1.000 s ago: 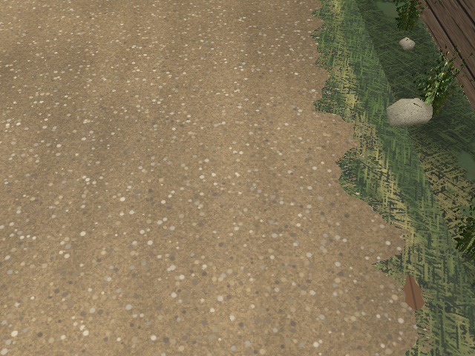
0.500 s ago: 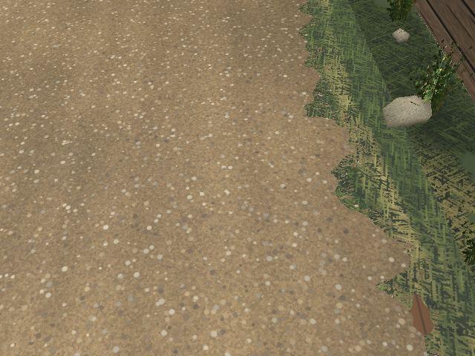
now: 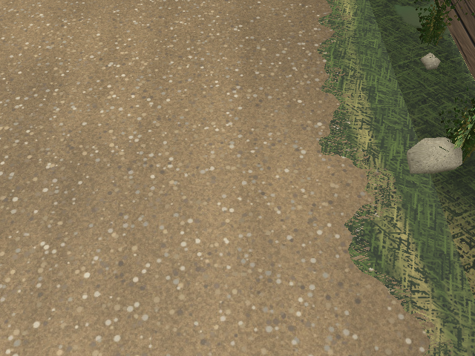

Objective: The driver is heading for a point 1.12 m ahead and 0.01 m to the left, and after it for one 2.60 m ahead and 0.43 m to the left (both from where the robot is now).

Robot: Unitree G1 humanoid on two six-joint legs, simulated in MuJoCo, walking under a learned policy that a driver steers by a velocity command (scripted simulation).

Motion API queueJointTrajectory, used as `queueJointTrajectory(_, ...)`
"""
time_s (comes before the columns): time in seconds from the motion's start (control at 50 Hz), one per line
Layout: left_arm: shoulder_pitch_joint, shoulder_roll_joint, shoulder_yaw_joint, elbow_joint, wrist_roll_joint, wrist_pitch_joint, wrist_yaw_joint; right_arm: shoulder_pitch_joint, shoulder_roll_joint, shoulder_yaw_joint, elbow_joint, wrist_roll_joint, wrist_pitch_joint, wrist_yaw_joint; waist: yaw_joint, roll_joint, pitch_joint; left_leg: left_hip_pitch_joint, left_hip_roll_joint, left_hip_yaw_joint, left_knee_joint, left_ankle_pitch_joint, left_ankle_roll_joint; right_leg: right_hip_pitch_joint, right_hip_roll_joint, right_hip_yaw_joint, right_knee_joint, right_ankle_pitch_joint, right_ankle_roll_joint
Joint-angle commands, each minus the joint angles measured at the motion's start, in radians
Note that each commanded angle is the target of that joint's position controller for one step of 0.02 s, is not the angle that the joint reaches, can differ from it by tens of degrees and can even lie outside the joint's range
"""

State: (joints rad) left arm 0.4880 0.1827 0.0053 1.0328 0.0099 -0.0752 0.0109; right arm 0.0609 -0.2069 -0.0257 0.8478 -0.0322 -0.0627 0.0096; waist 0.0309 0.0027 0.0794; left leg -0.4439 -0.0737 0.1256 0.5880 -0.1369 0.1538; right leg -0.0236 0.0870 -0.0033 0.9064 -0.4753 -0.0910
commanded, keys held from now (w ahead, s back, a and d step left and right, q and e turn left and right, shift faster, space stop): w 1.00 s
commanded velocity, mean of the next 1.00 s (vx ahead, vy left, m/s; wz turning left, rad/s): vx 0.50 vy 0.00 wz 0.00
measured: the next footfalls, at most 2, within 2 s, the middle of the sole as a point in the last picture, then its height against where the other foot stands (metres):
right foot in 0.52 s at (301, 355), level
left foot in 1.08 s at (237, 253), level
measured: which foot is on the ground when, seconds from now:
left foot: down 0.00-0.54, up 0.56-1.00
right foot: up 0.00-0.50, down 0.52-1.00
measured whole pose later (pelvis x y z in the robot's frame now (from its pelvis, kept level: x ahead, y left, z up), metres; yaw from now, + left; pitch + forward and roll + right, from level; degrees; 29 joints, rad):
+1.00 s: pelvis +0.54 -0.04 +0.02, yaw +1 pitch +0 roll -2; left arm 0.49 0.17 0.02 1.08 0.02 -0.10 0.01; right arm 0.01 -0.19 -0.02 0.88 -0.02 -0.04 0.03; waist 0.07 0.03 0.05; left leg -0.57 0.05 0.07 0.61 -0.05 0.06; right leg 0.11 0.09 -0.08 0.18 -0.30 -0.07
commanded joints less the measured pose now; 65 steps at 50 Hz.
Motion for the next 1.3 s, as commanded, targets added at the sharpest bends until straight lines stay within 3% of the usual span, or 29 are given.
queueJointTrajectory(0.02,-0.033,0.150,0.035,-0.105,0.008,-0.014,-0.008,0.244,-0.158,-0.054,0.051,0.032,0.005,0.001,-0.084,0.049,-0.113,0.516,0.420,-0.691,-0.372,-0.354,0.210,-0.611,-0.082,0.076,0.476,0.124,-0.026)
queueJointTrajectory(0.04,-0.086,0.146,0.037,-0.113,0.013,-0.017,-0.012,0.200,-0.104,-0.042,0.051,0.028,-0.004,0.006,-0.065,-0.003,-0.035,0.387,0.378,-0.599,-0.414,-0.266,0.177,-0.578,-0.110,0.067,0.418,0.169,-0.026)
queueJointTrajectory(0.08,-0.072,0.102,0.033,-0.104,0.026,0.004,-0.022,0.213,-0.055,-0.023,0.082,0.020,-0.024,0.000,-0.004,-0.012,-0.012,0.252,0.303,-0.442,-0.443,-0.070,0.117,-0.473,-0.152,0.066,0.324,0.194,-0.005)
queueJointTrajectory(0.12,-0.071,0.064,0.027,-0.103,0.028,0.021,-0.032,0.266,-0.063,-0.021,0.116,0.022,-0.043,-0.002,0.012,0.005,-0.015,0.220,0.277,-0.356,-0.459,0.052,0.106,-0.453,-0.165,0.043,0.266,0.206,0.016)
queueJointTrajectory(0.16,-0.144,0.068,0.029,-0.128,0.028,0.031,-0.037,0.303,-0.091,-0.025,0.137,0.025,-0.051,-0.002,0.009,0.022,0.007,0.218,0.256,-0.295,-0.487,0.077,0.097,-0.514,-0.188,0.018,0.197,0.268,0.033)
queueJointTrajectory(0.28,-0.414,0.071,0.023,-0.209,0.013,0.034,-0.043,0.424,-0.093,-0.014,0.173,0.028,-0.046,-0.003,-0.064,0.043,0.030,0.332,0.211,-0.206,-0.485,0.257,0.028,-0.623,-0.187,-0.047,-0.100,0.488,0.067)
queueJointTrajectory(0.4,-0.575,0.074,0.018,-0.258,0.011,0.026,-0.041,0.516,-0.101,-0.008,0.210,0.010,-0.038,-0.020,-0.112,0.064,0.037,0.541,0.259,-0.202,-0.410,0.415,0.042,-0.644,-0.139,-0.073,-0.279,0.454,0.045)
queueJointTrajectory(0.46,-0.532,0.091,0.027,-0.257,0.011,0.013,-0.036,0.480,-0.121,-0.013,0.216,0.005,-0.035,-0.030,-0.063,0.074,0.020,0.584,0.287,-0.185,-0.311,0.638,0.034,-0.530,-0.099,-0.083,-0.353,0.337,-0.001)
queueJointTrajectory(0.5,-0.290,0.123,0.048,-0.176,0.015,-0.002,-0.020,0.444,-0.136,-0.016,0.216,0.010,-0.031,-0.029,0.042,0.065,-0.099,0.540,0.255,-0.147,-0.055,0.812,0.003,-0.229,-0.036,-0.106,-0.443,0.335,-0.047)
queueJointTrajectory(0.52,-0.110,0.174,0.069,-0.122,0.035,-0.012,-0.008,0.428,-0.126,-0.011,0.199,0.019,-0.034,-0.027,0.111,0.041,-0.201,0.366,0.222,-0.125,0.165,0.618,-0.014,0.041,-0.125,-0.013,-0.445,0.333,-0.088)
queueJointTrajectory(0.54,0.029,0.290,0.100,-0.107,0.062,-0.013,0.000,0.508,-0.026,0.011,0.163,0.058,-0.036,-0.015,0.106,-0.161,-0.372,0.010,0.086,-0.047,0.568,0.095,-0.067,0.382,-0.446,0.429,-0.466,0.241,-0.215)
queueJointTrajectory(0.56,0.002,0.256,0.098,-0.100,0.026,0.003,-0.015,0.516,-0.091,-0.011,0.182,0.043,-0.035,-0.017,0.093,-0.139,-0.407,-0.137,0.003,-0.142,0.742,-0.378,-0.059,0.375,-0.516,0.695,-0.602,0.229,-0.267)
queueJointTrajectory(0.58,-0.115,0.215,0.087,-0.109,0.003,0.006,-0.020,0.421,-0.116,-0.023,0.155,0.026,-0.032,-0.017,0.041,-0.077,-0.218,-0.207,0.073,-0.182,0.755,-0.284,-0.051,0.218,-0.463,0.534,-0.632,0.182,-0.230)
queueJointTrajectory(0.6,-0.198,0.153,0.073,-0.122,0.000,0.000,-0.024,0.355,-0.100,-0.021,0.135,0.021,-0.037,-0.011,0.017,-0.041,-0.120,-0.194,0.109,-0.178,0.700,-0.204,-0.051,0.071,-0.425,0.417,-0.678,0.234,-0.201)
queueJointTrajectory(0.64,-0.231,0.081,0.051,-0.100,0.001,-0.013,-0.022,0.340,-0.064,-0.021,0.132,0.001,-0.017,-0.002,-0.047,-0.048,-0.037,-0.103,0.157,-0.170,0.591,-0.148,-0.066,-0.109,-0.330,0.250,-0.733,0.355,-0.129)
queueJointTrajectory(0.7,-0.155,0.090,0.049,-0.055,-0.001,-0.034,-0.017,0.340,-0.032,-0.019,0.130,-0.007,0.011,0.016,-0.074,-0.054,-0.035,-0.083,0.162,-0.139,0.540,-0.106,-0.090,-0.150,-0.292,0.155,-0.759,0.497,-0.124)
queueJointTrajectory(0.74,-0.116,0.113,0.051,-0.039,0.000,-0.038,-0.017,0.253,-0.041,-0.022,0.098,-0.007,0.019,0.020,-0.069,-0.053,-0.008,-0.152,0.178,-0.120,0.479,-0.036,-0.105,-0.145,-0.279,0.119,-0.785,0.519,-0.123)
queueJointTrajectory(0.84,-0.027,0.108,0.040,-0.013,-0.001,-0.035,-0.016,0.029,-0.036,-0.011,0.024,0.008,0.018,0.023,-0.017,-0.060,0.024,-0.195,0.169,-0.074,0.210,0.127,-0.126,-0.089,-0.246,0.059,-0.794,0.623,-0.099)
queueJointTrajectory(0.96,0.071,0.122,0.040,0.030,0.013,-0.028,0.002,-0.124,-0.049,-0.007,-0.031,0.011,0.009,0.018,0.024,-0.067,0.042,-0.206,0.132,-0.055,0.030,0.100,-0.090,0.109,-0.303,0.060,-0.743,0.728,-0.109)
queueJointTrajectory(1.02,0.038,0.139,0.045,0.034,0.020,-0.023,0.011,-0.069,-0.064,-0.017,-0.024,0.011,-0.005,0.012,-0.021,-0.072,0.014,-0.079,0.085,-0.035,-0.040,-0.015,-0.045,0.153,-0.317,0.036,-0.625,0.970,-0.090)
queueJointTrajectory(1.06,0.007,0.148,0.047,0.033,0.014,-0.018,0.009,0.193,-0.096,-0.040,0.065,0.004,-0.021,-0.004,-0.129,-0.047,-0.121,0.251,0.030,-0.012,-0.128,0.004,0.000,0.086,-0.268,-0.012,-0.331,1.093,-0.058)
queueJointTrajectory(1.08,-0.004,0.126,0.038,0.005,0.004,-0.021,0.005,0.376,-0.165,-0.063,0.108,-0.020,-0.030,-0.016,-0.192,0.011,-0.237,0.524,0.193,-0.190,-0.134,-0.051,0.053,-0.118,-0.226,-0.039,-0.064,0.823,-0.038)
queueJointTrajectory(1.1,0.111,0.024,0.019,-0.014,-0.038,-0.019,-0.007,0.460,-0.267,-0.090,0.118,-0.032,-0.026,-0.016,-0.154,0.237,-0.375,0.814,0.499,-0.687,-0.219,-0.119,0.209,-0.492,-0.036,-0.100,0.348,0.123,0.013)
queueJointTrajectory(1.12,0.046,0.126,0.048,-0.006,-0.008,-0.018,-0.004,0.386,-0.218,-0.083,0.112,0.011,-0.009,-0.007,-0.141,0.108,-0.336,0.739,0.475,-0.783,-0.311,-0.164,0.200,-0.598,-0.043,0.039,0.444,-0.010,-0.002)
queueJointTrajectory(1.14,-0.049,0.127,0.053,-0.041,-0.002,-0.020,-0.007,0.268,-0.171,-0.069,0.093,0.022,-0.009,-0.004,-0.097,0.074,-0.176,0.593,0.441,-0.611,-0.330,-0.155,0.167,-0.641,-0.100,0.050,0.426,0.079,-0.009)
queueJointTrajectory(1.16,-0.100,0.113,0.051,-0.052,0.000,-0.024,-0.010,0.213,-0.112,-0.054,0.088,0.019,-0.017,0.000,-0.075,0.023,-0.107,0.469,0.399,-0.512,-0.367,-0.063,0.137,-0.611,-0.132,0.050,0.370,0.145,-0.009)
queueJointTrajectory(1.2,-0.091,0.075,0.050,-0.047,0.024,0.000,-0.018,0.203,-0.046,-0.033,0.114,0.019,-0.031,-0.006,-0.014,0.038,-0.052,0.317,0.316,-0.363,-0.410,0.051,0.072,-0.511,-0.172,0.045,0.268,0.184,0.008)
queueJointTrajectory(1.24,-0.084,0.049,0.049,-0.044,0.031,0.021,-0.029,0.257,-0.052,-0.031,0.141,0.021,-0.046,-0.009,0.003,0.041,-0.053,0.288,0.293,-0.307,-0.426,0.140,0.067,-0.483,-0.170,0.025,0.228,0.201,0.024)
queueJointTrajectory(1.3,-0.195,0.058,0.050,-0.085,0.031,0.037,-0.037,0.312,-0.091,-0.036,0.163,0.023,-0.052,-0.011,0.000,0.043,-0.014,0.287,0.276,-0.255,-0.469,0.148,0.069,-0.569,-0.192,0.000,0.138,0.290,0.049)
Keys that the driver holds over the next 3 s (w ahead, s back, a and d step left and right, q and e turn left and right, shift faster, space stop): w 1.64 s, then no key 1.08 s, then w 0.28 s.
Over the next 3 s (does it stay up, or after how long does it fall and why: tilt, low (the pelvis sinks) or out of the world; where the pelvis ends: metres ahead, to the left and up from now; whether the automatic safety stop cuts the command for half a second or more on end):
stays up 1.08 -0.01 0.02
